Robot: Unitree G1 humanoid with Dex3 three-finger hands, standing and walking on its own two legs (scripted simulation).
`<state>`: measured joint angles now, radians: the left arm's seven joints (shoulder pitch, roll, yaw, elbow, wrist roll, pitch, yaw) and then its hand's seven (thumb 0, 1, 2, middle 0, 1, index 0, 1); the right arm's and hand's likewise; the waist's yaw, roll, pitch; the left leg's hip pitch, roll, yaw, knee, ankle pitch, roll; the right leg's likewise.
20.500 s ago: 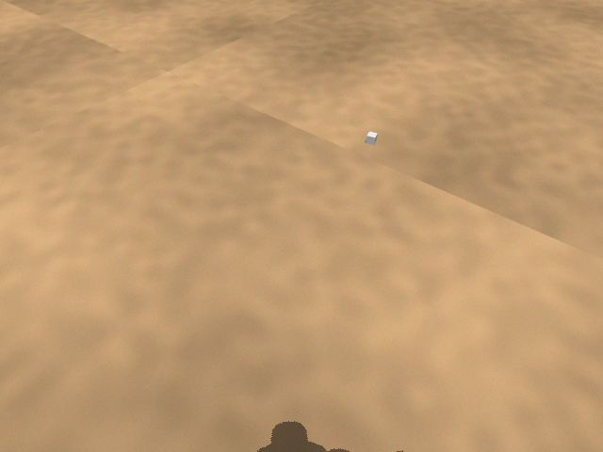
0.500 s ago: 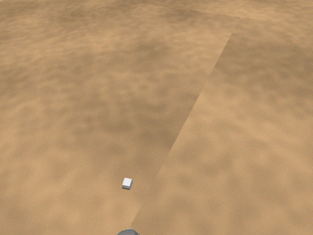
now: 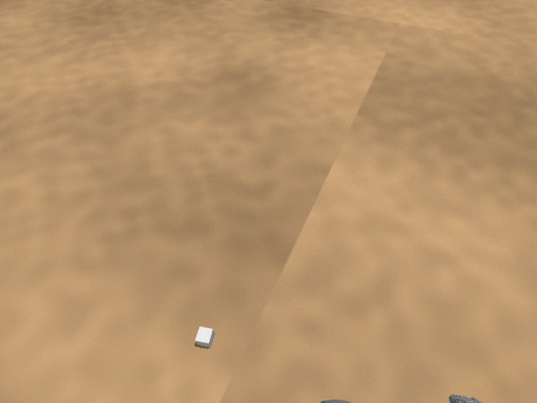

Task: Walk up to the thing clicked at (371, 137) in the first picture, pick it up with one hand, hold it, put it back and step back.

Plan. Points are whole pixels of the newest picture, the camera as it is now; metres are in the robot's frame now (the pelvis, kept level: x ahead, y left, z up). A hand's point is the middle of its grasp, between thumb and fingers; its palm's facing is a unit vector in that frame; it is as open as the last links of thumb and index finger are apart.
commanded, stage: walk up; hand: left
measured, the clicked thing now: (205, 336) +0.45 +0.23 -0.72
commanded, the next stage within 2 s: stand in 1.12 s
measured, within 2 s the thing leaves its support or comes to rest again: neither
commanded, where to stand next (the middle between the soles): +0.06 +0.00 m, yaw +0 degrees
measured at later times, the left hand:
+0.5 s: hand out of the picture +0.13 +0.25 -0.12, palm faces -0.01 -0.94 -0.34, open 7.4 cm
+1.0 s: hand out of the picture +0.08 +0.26 -0.13, palm faces +0.03 -0.94 -0.34, open 7.4 cm
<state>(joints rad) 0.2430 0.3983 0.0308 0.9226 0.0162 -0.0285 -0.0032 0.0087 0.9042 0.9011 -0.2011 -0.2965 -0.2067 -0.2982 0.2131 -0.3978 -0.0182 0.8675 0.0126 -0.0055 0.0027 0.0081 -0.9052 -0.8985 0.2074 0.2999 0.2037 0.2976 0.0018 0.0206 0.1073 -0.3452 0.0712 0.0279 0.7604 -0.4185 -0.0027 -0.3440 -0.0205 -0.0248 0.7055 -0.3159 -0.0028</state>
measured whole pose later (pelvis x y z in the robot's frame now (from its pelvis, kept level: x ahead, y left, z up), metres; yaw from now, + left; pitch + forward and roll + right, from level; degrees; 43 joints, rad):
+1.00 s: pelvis +0.02 +0.00 +0.03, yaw +1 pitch -2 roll +0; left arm 0.09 0.34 0.02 1.18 0.01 0.00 -0.01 0.01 0.90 0.90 -0.20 -0.30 -0.21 -0.30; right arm 0.09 -0.35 0.00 1.17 0.00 0.00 0.01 0.01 -0.91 -0.90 0.21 0.30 0.20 0.30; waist 0.01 0.01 0.05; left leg -0.13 0.04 0.01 0.34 -0.17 -0.03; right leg -0.13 -0.03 -0.05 0.33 -0.16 0.02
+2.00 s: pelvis +0.03 -0.01 +0.03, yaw +1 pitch -2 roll +0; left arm 0.10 0.35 0.00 1.14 0.01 -0.01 -0.01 0.01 0.90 0.90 -0.20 -0.30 -0.21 -0.30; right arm 0.11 -0.35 0.00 1.14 -0.01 0.00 0.01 0.01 -0.91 -0.90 0.21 0.30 0.20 0.30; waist 0.00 0.01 0.05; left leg -0.10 0.06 0.01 0.32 -0.18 -0.05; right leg -0.12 -0.01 -0.05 0.33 -0.18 0.00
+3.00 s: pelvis +0.04 -0.01 +0.03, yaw +1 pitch -2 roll +0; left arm 0.11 0.35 0.00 1.13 0.01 -0.01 0.00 0.01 0.90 0.90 -0.20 -0.30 -0.21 -0.30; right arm 0.12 -0.35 0.01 1.13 -0.01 0.00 0.01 0.01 -0.91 -0.90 0.21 0.30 0.20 0.30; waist 0.00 0.01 0.05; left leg -0.09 0.06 0.01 0.31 -0.19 -0.05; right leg -0.12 -0.01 -0.04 0.33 -0.18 0.00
